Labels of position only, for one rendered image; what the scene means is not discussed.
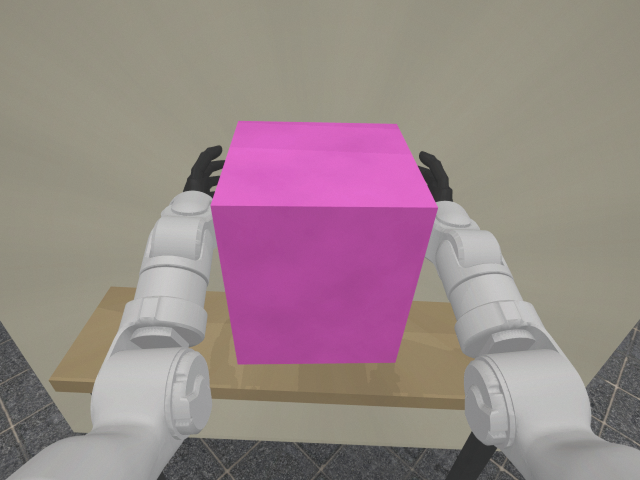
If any right robot forearm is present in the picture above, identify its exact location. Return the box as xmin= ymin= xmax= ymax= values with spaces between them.
xmin=425 ymin=201 xmax=591 ymax=426

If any robot right upper arm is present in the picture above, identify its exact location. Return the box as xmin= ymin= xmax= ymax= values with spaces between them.
xmin=464 ymin=349 xmax=640 ymax=480

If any robot right hand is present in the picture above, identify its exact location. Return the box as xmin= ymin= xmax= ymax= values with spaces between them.
xmin=418 ymin=151 xmax=453 ymax=202

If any robot left upper arm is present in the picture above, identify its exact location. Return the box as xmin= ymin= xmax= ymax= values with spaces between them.
xmin=6 ymin=347 xmax=212 ymax=480

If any carton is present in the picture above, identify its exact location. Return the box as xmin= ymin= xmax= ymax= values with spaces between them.
xmin=211 ymin=121 xmax=438 ymax=365

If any robot left hand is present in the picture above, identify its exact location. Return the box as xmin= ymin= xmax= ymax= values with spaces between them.
xmin=183 ymin=145 xmax=225 ymax=198

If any table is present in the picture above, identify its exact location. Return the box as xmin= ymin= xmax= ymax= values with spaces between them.
xmin=49 ymin=287 xmax=497 ymax=480

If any left robot forearm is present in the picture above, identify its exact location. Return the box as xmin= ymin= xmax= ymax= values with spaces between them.
xmin=90 ymin=191 xmax=217 ymax=424

